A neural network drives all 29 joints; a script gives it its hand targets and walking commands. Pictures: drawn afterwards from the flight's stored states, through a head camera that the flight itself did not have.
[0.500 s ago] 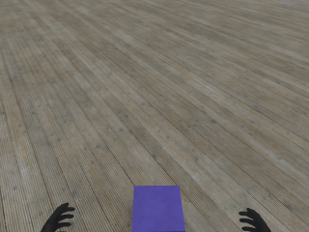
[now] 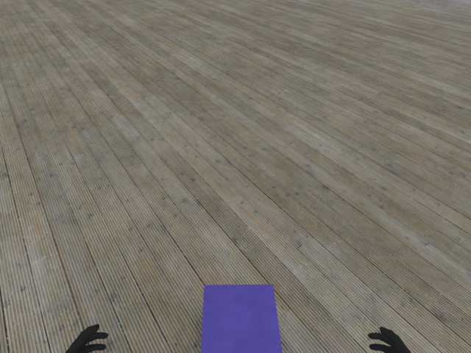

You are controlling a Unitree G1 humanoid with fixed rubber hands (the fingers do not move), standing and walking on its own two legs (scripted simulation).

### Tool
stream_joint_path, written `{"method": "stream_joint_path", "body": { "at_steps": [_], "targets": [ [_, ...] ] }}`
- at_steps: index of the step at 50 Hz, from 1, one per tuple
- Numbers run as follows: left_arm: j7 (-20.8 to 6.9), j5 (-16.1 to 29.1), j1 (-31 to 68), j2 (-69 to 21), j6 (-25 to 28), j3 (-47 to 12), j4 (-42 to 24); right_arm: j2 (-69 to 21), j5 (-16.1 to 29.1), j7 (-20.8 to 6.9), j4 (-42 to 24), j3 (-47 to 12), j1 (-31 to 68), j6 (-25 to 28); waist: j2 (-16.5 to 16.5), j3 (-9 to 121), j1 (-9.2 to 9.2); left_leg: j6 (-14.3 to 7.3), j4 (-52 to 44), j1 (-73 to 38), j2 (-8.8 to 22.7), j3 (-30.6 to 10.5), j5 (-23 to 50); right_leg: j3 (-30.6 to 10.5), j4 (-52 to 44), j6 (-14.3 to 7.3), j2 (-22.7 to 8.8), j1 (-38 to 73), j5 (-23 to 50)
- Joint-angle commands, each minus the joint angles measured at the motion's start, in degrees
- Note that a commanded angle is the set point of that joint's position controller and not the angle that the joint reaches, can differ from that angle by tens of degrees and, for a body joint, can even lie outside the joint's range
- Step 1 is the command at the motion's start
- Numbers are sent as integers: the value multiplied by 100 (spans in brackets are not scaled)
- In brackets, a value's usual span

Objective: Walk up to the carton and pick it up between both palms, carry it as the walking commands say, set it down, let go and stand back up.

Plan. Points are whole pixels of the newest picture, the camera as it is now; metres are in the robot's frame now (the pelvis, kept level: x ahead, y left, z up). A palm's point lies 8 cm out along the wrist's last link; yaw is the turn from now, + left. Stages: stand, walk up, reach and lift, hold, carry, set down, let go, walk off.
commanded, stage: stand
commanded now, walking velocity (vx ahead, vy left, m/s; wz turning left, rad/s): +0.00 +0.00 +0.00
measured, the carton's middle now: (239, 325) +0.44 -0.03 -0.69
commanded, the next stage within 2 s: none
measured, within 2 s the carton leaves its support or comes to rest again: neither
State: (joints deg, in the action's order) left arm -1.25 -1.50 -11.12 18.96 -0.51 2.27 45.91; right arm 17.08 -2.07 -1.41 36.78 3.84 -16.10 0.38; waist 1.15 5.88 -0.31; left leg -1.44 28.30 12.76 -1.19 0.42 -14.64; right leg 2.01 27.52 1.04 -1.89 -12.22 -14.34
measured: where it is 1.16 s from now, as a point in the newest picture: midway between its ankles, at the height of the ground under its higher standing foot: outside the picture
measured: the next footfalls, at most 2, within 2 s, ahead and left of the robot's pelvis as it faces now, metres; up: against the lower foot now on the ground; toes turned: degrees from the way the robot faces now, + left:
none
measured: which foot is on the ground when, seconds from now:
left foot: down 0.00-1.00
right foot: down 0.00-1.00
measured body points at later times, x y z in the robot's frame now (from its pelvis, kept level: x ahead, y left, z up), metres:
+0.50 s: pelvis -0.02 +0.00 +0.00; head -0.07 +0.01 +0.45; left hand +0.10 +0.29 -0.11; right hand +0.10 -0.29 -0.08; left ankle +0.01 +0.10 -0.74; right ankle +0.00 -0.13 -0.74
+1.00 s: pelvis -0.03 +0.00 +0.00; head -0.08 +0.01 +0.45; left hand +0.07 +0.29 -0.12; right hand +0.08 -0.29 -0.10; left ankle +0.01 +0.10 -0.74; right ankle +0.00 -0.13 -0.74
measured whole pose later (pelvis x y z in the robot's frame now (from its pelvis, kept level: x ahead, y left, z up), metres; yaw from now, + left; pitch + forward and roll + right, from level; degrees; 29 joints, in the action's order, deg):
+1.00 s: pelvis -0.03 +0.00 +0.00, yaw +0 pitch -3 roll +0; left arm -1.3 -1.5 -11.1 19.3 -0.1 2.2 55.3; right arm 17.4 -2.1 -1.2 46.9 3.6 -16.1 1.1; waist 1.2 5.2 -0.3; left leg -1.5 27.2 12.8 -1.2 0.4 -11.9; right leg 2.0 26.5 1.0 -1.9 -12.2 -11.6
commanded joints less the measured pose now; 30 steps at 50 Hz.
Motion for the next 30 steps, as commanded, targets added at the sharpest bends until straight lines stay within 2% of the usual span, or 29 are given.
{"method": "stream_joint_path", "body": {
  "at_steps": [1,30],
  "targets": [
    [152,-135,155,1048,318,197,-305,1257,-34,157,-173,261,243,245,-168,24,-11,-72,-539,-102,636,-621,811,-538,-357,-251,-364,123,632],
    [115,-77,284,1115,332,180,360,1303,-29,154,513,205,356,290,-205,-528,-5,-131,-905,205,717,-807,-133,-656,-629,-282,-440,16,99]
  ]
}}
